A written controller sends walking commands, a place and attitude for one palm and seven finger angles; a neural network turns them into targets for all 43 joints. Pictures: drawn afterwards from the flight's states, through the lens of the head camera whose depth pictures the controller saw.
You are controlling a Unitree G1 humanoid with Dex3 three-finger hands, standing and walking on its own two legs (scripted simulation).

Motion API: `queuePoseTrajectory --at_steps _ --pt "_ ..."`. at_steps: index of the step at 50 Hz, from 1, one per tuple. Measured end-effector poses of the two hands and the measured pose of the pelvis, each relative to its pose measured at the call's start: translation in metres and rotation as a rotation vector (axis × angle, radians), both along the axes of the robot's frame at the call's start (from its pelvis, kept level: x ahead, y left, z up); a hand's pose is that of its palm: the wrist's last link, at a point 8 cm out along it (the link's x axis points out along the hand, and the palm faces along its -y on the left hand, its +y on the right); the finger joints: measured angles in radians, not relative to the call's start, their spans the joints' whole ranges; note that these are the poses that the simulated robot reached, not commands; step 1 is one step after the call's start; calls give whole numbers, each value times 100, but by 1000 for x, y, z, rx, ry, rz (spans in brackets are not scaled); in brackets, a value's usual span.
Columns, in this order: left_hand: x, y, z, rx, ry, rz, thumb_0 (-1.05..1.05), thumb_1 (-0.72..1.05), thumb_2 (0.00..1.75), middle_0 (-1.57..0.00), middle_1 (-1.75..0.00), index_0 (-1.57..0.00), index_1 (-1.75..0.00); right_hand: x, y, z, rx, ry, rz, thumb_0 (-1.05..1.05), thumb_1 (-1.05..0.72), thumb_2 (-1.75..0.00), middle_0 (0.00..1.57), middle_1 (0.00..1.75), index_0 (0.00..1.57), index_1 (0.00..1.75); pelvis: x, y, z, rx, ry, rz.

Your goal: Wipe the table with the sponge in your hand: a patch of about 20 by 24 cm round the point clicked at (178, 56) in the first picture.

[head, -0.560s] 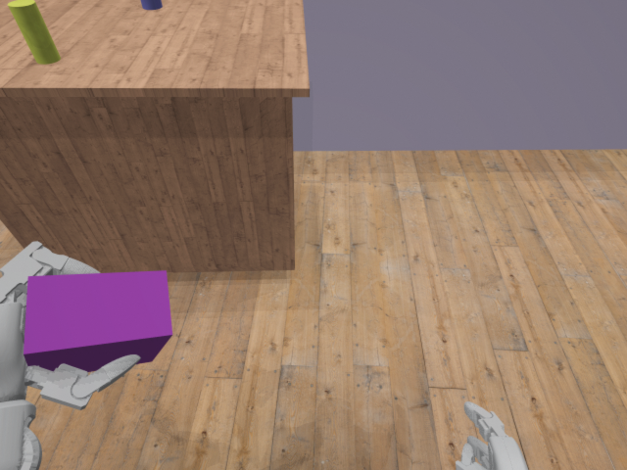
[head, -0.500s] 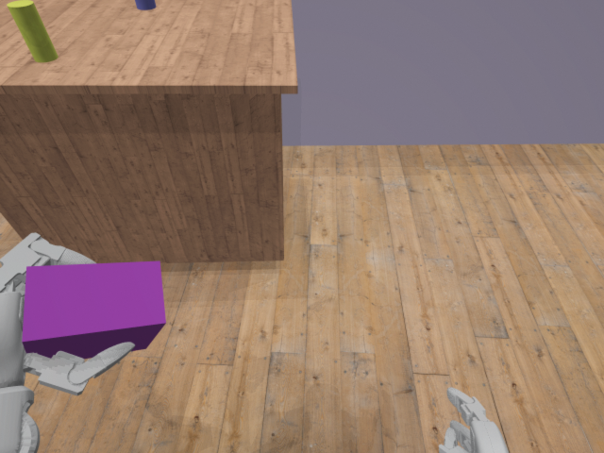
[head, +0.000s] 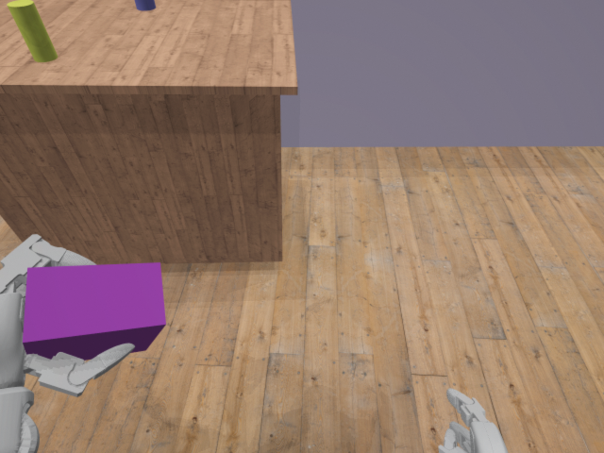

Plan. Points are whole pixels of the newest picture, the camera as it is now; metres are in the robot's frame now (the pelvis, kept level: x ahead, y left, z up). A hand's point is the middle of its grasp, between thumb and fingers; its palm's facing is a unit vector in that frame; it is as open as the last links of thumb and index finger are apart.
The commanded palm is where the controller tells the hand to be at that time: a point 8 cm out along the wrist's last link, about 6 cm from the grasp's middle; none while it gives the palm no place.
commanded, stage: walk to a spot facing it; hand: left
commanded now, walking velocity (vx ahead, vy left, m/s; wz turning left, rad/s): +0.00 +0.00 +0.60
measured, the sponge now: (114, 313) +0.22 +0.21 +0.14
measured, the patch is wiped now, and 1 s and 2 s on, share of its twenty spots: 0.00 0.00 0.00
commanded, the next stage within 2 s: none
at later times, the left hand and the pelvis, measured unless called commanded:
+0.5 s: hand (16, 390) +0.14 +0.25 +0.16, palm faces +0.52 -0.75 -0.42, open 10.6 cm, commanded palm +0.07 +0.29 +0.18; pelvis -0.03 -0.02 -0.01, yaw +11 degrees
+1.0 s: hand out of the picture -0.03 +0.28 +0.17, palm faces +0.76 -0.50 -0.42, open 10.5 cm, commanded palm -0.08 +0.29 +0.18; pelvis -0.08 -0.03 +0.00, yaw +30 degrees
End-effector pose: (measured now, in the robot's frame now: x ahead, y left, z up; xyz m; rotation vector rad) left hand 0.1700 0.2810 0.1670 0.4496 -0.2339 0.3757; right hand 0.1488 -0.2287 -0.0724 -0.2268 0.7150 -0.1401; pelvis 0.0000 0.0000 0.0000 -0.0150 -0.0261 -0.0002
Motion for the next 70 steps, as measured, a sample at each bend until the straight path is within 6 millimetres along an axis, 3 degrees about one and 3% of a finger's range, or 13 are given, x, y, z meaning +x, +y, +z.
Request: queuePoseTrajectory --at_steps 14,21,27,33,36,39,47,55,59,63,66,70 --pt "-31 21 -3 40 -5 62 -1 -52 99 -68 -136 -68 -135 -2 12 -13 -20 44 50 1 -90 -90 20 30 20 30 -12 7 -12 -7 18 80" --pt "-57 15 5 56 -7 124 -1 -52 99 -68 -136 -68 -135 3 26 -21 23 54 155 1 -90 -90 20 30 20 30 -21 -7 -11 -19 24 152" --pt "-91 5 7 44 7 172 -1 -52 99 -68 -136 -68 -135 12 25 -21 26 66 218 1 -90 -90 20 30 20 30 -29 -16 -9 -4 12 230" --pt "-132 28 1 36 0 293 -1 -52 99 -68 -136 -68 -136 24 33 -8 -64 42 288 1 -90 -90 20 30 20 30 -38 -9 -9 21 11 328" --pt "-156 41 -1 35 -47 339 -1 -52 99 -68 -136 -68 -136 32 45 -5 -94 -2 325 1 -90 -90 20 30 20 30 -49 -2 -17 28 11 367" --pt "-177 47 3 50 -47 373 -1 -52 99 -68 -136 -68 -136 30 65 1 -61 -23 376 1 -90 -90 20 30 20 30 -60 -4 -13 11 2 404" --pt "-237 24 20 56 -30 453 -1 -52 99 -68 -136 -68 -136 14 103 3 51 -7 537 1 -90 -90 20 30 20 30 -77 -19 -1 -39 2 497" --pt "-277 3 6 22 30 628 -1 -52 99 -68 -136 -68 -136 16 106 -26 41 82 687 1 -90 -90 20 30 21 30 -85 -44 -8 6 25 610" --pt "-291 -1 2 -16 66 670 -1 -52 99 -68 -136 -68 -136 20 100 -21 -13 119 698 1 -90 -90 20 30 21 30 -83 -40 2 30 28 672" --pt "-306 7 4 -4 79 713 -1 -52 99 -68 -136 -69 -136 31 103 -11 -76 110 716 2 -90 -90 20 30 20 30 -82 -32 6 42 46 723" --pt "-318 20 7 16 40 753 -1 -52 100 -68 -136 -69 -136 40 116 -6 -118 84 739 2 -90 -90 20 30 20 30 -82 -19 2 38 58 748" --pt "-325 42 7 75 -61 772 -1 -52 100 -68 -136 -69 -136 54 147 -9 -111 -1 742 2 -90 -90 20 30 20 30 -89 -1 -17 29 38 766"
